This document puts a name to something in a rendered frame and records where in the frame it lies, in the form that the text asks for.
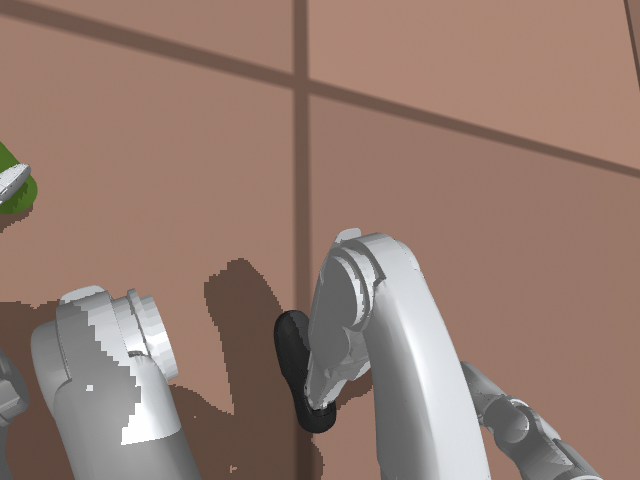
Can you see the left robot arm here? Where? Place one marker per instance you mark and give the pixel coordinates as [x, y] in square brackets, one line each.
[14, 399]

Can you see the right robot foot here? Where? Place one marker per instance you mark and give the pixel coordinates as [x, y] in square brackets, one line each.
[293, 351]

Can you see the can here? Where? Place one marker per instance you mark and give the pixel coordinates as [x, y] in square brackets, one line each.
[26, 194]

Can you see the left robot hand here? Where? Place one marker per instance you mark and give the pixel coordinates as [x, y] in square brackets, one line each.
[12, 179]

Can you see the right robot hand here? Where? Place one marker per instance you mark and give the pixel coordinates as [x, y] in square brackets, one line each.
[483, 391]

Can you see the right robot arm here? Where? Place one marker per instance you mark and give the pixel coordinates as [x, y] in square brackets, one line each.
[532, 444]

